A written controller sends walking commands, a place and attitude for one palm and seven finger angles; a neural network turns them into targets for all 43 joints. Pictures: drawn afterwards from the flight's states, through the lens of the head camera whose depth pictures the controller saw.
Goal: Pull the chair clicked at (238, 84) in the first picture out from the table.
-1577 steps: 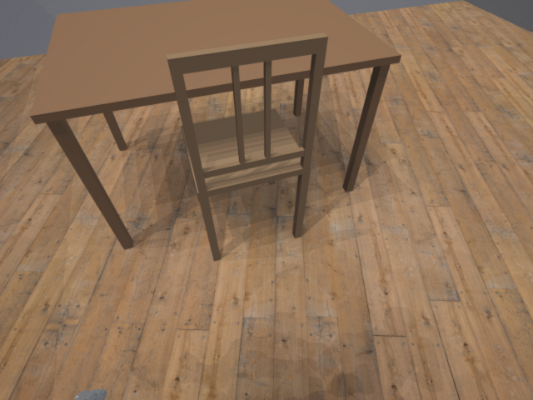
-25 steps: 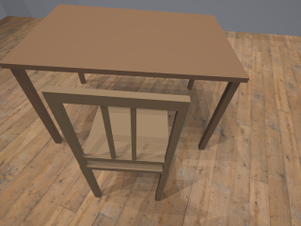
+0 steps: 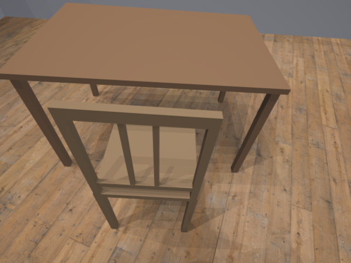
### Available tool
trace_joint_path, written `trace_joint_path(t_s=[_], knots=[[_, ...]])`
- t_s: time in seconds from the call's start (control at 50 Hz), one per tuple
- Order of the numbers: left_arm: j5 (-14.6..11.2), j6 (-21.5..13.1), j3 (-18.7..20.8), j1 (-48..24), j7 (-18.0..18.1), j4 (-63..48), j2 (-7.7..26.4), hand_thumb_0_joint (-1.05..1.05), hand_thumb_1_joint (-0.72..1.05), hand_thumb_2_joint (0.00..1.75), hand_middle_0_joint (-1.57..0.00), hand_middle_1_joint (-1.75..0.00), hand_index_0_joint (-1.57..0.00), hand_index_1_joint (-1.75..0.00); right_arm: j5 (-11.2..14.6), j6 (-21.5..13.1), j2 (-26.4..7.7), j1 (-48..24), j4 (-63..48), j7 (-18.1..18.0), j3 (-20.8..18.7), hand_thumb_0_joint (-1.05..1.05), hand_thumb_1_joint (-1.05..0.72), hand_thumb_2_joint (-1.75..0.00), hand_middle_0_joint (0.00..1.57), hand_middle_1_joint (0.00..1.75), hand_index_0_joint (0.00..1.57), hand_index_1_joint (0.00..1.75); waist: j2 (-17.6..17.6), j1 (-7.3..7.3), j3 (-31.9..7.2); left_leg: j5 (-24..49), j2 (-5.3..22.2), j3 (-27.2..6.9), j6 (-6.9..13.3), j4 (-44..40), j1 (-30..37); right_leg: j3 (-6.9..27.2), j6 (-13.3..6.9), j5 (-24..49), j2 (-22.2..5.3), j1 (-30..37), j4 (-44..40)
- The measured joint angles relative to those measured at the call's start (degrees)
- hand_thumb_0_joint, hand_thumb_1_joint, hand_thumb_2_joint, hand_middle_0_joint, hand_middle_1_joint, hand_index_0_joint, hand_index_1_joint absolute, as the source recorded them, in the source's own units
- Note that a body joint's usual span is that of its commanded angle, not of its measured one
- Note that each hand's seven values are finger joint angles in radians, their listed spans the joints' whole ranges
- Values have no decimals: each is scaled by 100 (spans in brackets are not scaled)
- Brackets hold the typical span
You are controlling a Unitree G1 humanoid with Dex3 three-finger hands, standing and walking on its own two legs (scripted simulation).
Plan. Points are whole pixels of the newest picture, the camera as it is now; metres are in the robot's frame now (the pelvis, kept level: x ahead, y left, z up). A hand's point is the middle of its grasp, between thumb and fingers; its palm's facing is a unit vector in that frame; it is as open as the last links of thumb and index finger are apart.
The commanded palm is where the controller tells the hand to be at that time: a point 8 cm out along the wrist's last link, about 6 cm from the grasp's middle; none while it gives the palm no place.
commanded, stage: shuffle to correct the standing spot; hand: left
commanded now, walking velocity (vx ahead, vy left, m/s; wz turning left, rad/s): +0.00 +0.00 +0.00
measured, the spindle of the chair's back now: (127, 157) +0.42 +0.17 -0.08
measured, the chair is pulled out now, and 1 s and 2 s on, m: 0.20 0.20 0.20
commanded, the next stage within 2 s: come to a stop and stand still in 0.64 s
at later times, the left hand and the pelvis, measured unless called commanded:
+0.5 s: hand out of the picture -0.03 +0.13 -0.18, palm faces +0.00 -0.98 -0.19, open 7.4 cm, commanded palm none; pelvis -0.01 -0.05 -0.01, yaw +0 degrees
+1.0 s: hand out of the picture +0.05 +0.06 -0.18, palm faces -0.03 -0.98 -0.22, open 7.4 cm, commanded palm none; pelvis +0.00 -0.13 -0.01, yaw -1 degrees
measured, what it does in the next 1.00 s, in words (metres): steps to the right: right foot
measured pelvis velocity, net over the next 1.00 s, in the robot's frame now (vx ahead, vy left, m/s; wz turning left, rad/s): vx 0.00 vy -0.13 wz -0.02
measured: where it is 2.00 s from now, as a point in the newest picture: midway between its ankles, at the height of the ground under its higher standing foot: outside the picture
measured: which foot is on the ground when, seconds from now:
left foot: down 0.00-1.00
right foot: down 0.00-0.64, up 0.66-0.84, down 0.86-1.00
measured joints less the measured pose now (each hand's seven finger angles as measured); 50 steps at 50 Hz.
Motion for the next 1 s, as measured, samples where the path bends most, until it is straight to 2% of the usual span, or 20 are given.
trace_joint_path(t_s=[0.18,0.32,0.48,0.58,0.62,0.64,0.68,0.72,0.76,0.8,0.84,0.86,0.88,0.92,1.0], knots=[[-6,63,12,60,-15,31,-21,1,91,90,-19,-30,-20,-30,-11,32,50,-26,46,-27,-43,1,-91,-90,20,30,20,30,-38,-28,2,16,8,11,-11,-36,-17,12,-6,-2,7,-49,20],[38,207,92,78,-73,-79,15,1,91,90,-19,-30,-20,-30,-44,109,78,-90,-22,-76,-149,0,-91,-90,20,30,20,30,-69,-34,-6,-14,86,-2,-99,120,-237,-53,-101,-119,60,-355,348],[61,263,185,179,-115,-313,9,1,91,90,-19,-30,-20,-30,-76,234,-81,-138,-144,-117,-269,0,-90,-90,20,30,20,30,182,-33,-40,-243,469,-187,-359,666,-593,-212,-389,-150,449,-505,469],[78,329,198,241,-111,-427,-3,1,91,90,-19,-30,-20,-30,-82,285,-139,-94,-184,-164,-284,0,-90,-90,20,30,20,30,136,-60,-92,-837,566,-114,-327,1411,-674,-343,-582,-275,631,-457,583],[78,343,201,232,-109,-468,-6,1,91,90,-19,-30,-20,-30,-78,268,-130,-85,-185,-183,-268,0,-90,-90,20,30,20,30,77,-51,-101,-773,565,-40,-302,1223,-487,-379,-615,-360,693,-478,698],[72,352,214,204,-109,-476,27,1,91,90,-19,-30,-20,-30,-82,252,-75,-115,-164,-196,-253,0,-90,-90,20,30,20,30,-59,-43,-78,-822,532,5,-305,1138,-415,-350,-617,-415,658,-503,796],[48,380,231,130,-112,-487,50,1,91,90,-19,-30,-20,-30,-107,198,-9,-155,-193,-211,-214,0,-90,-90,20,30,20,30,-216,-20,-53,-807,537,93,-338,1042,-354,-350,-440,-590,603,-714,1246],[50,438,231,12,-123,-525,31,1,91,90,-19,-30,-20,-30,-135,144,-12,-169,-285,-217,-194,0,-90,-90,20,30,20,30,-161,-50,-14,-725,637,110,-364,939,-333,-387,-299,-1126,569,-1113,2213],[53,465,260,-133,-151,-626,36,1,91,90,-19,-30,-20,-30,-170,122,-32,-172,-360,-197,-195,0,-90,-90,20,30,20,30,-56,-84,60,-622,740,65,-416,823,-317,-400,-233,-1314,449,-1388,2794],[40,433,299,-268,-172,-734,78,1,92,90,-20,-30,-20,-30,-193,147,-72,-179,-401,-167,-204,0,-90,-90,20,30,20,30,69,-88,135,-548,850,-1,-503,754,-315,-431,-189,-1242,248,-1402,2549],[24,303,313,-349,-178,-817,141,1,92,90,-20,-30,-20,-30,-178,197,-126,-172,-427,-125,-213,0,-90,-90,20,30,20,30,169,-72,176,-584,944,-66,-611,884,-384,-446,-133,-623,49,-1147,1565],[20,211,306,-344,-166,-847,217,1,92,90,-20,-30,-20,-30,-156,217,-121,-151,-448,-102,-215,0,-90,-90,20,30,20,30,102,-65,160,-657,916,-45,-663,1030,-451,-356,-125,-239,-93,-986,999],[18,138,306,-374,-137,-797,270,1,92,90,-20,-30,-20,-30,-132,241,-116,-164,-444,-81,-218,0,-90,-90,20,30,20,30,65,-56,178,-749,920,-29,-706,1185,-485,-350,-19,159,-156,-964,870],[29,129,252,-458,-115,-597,259,1,92,90,-19,-30,-20,-30,-101,294,-142,-160,-388,-35,-236,0,-90,-90,20,30,20,30,177,-138,191,-875,930,-189,-656,1208,-389,-466,7,-8,-102,-898,1051],[30,104,149,-421,-117,-449,149,1,91,90,-19,-30,-20,-30,-68,277,-165,-48,-314,12,-198,0,-90,-90,20,30,20,30,240,-110,44,-671,829,-296,-543,832,-127,-453,-80,-139,-35,-711,830]])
